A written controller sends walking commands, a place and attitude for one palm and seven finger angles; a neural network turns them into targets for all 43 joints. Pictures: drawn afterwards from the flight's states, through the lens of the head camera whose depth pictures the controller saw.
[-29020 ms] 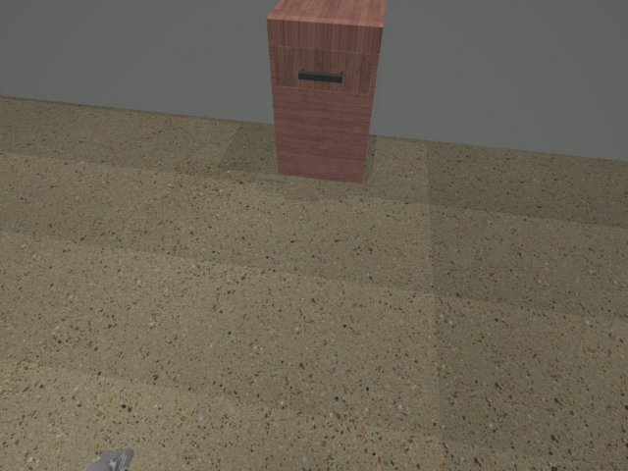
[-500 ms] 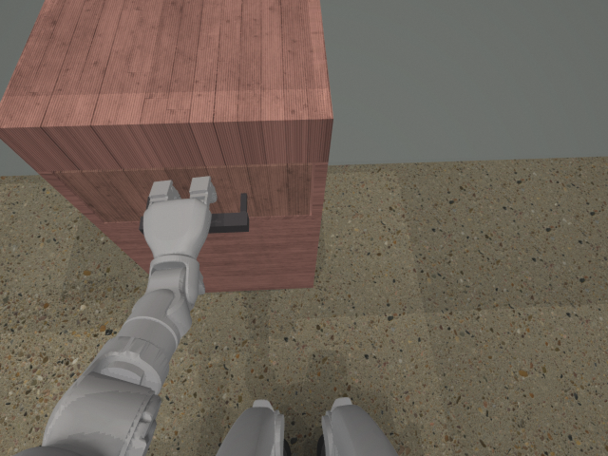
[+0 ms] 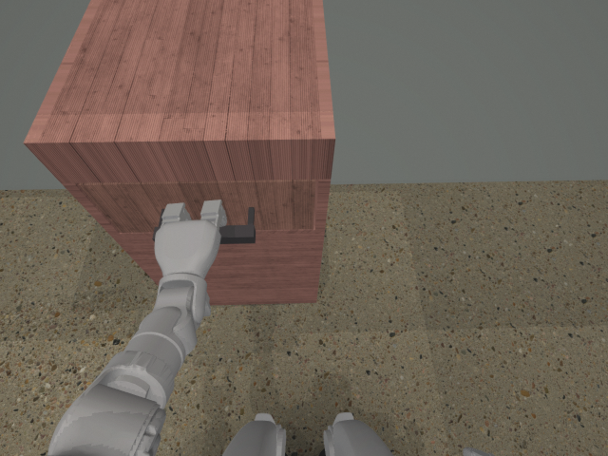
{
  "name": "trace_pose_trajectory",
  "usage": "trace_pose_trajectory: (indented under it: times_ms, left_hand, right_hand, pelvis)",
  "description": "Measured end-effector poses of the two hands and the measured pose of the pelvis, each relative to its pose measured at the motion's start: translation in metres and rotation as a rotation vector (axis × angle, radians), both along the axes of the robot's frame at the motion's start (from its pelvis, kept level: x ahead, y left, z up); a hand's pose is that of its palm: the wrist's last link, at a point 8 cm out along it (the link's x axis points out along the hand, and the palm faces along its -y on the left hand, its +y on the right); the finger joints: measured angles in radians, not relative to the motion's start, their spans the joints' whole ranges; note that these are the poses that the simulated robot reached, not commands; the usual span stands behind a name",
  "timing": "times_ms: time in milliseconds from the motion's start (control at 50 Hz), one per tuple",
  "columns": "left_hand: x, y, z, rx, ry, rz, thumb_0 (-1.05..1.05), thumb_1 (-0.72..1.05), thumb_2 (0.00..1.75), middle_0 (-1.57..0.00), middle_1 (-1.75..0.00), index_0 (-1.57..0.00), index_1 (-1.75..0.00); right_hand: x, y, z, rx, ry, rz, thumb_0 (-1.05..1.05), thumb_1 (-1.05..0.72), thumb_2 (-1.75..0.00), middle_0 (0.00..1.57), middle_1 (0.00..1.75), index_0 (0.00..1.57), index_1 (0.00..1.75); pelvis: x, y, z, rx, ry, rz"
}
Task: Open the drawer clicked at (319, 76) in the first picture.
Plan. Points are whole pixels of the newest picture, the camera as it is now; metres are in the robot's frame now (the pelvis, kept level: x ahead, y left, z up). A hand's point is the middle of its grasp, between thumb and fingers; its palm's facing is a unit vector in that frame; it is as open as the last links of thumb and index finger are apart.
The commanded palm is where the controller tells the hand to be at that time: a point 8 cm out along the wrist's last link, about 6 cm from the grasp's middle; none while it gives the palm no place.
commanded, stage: re-aim the fingers above the handle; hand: left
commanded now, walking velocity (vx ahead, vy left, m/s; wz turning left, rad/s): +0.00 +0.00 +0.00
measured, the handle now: (206, 224) +0.50 +0.18 -0.12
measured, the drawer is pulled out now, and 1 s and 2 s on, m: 0.00 0.00 0.00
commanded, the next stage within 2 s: lower the fingers behind the handle in 1.94 s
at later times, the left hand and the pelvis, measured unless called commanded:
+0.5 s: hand (198, 252) +0.42 +0.17 -0.07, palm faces -0.05 -0.06 -1.00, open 13.8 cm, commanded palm +0.40 +0.17 -0.01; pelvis -0.01 +0.00 -0.01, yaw +0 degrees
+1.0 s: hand (209, 253) +0.41 +0.15 -0.07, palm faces -0.05 -0.07 -1.00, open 13.8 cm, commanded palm +0.39 +0.15 -0.01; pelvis +0.00 +0.00 +0.00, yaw +0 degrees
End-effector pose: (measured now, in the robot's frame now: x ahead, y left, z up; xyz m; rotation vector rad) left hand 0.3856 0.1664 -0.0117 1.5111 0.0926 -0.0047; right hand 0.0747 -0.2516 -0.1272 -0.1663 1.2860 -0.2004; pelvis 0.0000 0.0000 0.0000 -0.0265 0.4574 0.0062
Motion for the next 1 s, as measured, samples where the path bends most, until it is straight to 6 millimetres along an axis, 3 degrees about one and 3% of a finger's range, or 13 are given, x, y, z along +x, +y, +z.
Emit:
trace_pose_trajectory:
  times_ms: [200,440,620,860,1000]
  left_hand:
    - [0.008,0.000,0.010,0.017,-0.019,-0.004,0.00,-0.48,0.30,-0.32,-1.20,-0.32,-1.20]
    - [0.011,0.000,-0.003,-0.004,0.008,-0.011,0.00,-0.48,0.30,-0.32,-1.20,-0.32,-1.20]
    - [0.020,0.009,-0.001,0.022,-0.015,0.012,0.00,-0.48,0.30,-0.32,-1.20,-0.32,-1.20]
    - [0.021,-0.007,0.001,-0.023,0.005,-0.039,0.00,-0.48,0.30,-0.32,-1.20,-0.32,-1.20]
    - [0.011,-0.012,-0.001,-0.013,-0.011,-0.030,0.00,-0.48,0.30,-0.32,-1.20,-0.32,-1.20]
  right_hand:
    - [-0.030,0.002,-0.005,0.010,0.037,-0.026,0.00,-0.90,-0.90,0.20,0.30,0.20,0.30]
    - [-0.049,-0.010,-0.004,-0.034,0.053,-0.046,0.00,-0.90,-0.90,0.20,0.30,0.20,0.30]
    - [-0.044,-0.009,-0.007,-0.034,0.062,-0.037,0.00,-0.90,-0.90,0.20,0.30,0.20,0.30]
    - [-0.023,0.002,-0.001,-0.012,0.037,-0.034,0.00,-0.90,-0.90,0.20,0.30,0.20,0.30]
    - [-0.013,0.005,-0.002,0.013,0.034,-0.021,0.00,-0.90,-0.90,0.20,0.30,0.20,0.30]
  pelvis:
    - [-0.010,-0.002,-0.002,0.001,-0.002,0.003]
    - [-0.014,-0.003,-0.007,0.002,0.018,-0.006]
    - [-0.012,-0.001,-0.009,-0.004,0.030,0.001]
    - [0.001,0.002,-0.002,-0.003,0.025,-0.007]
    - [0.004,0.003,-0.001,-0.004,0.017,-0.005]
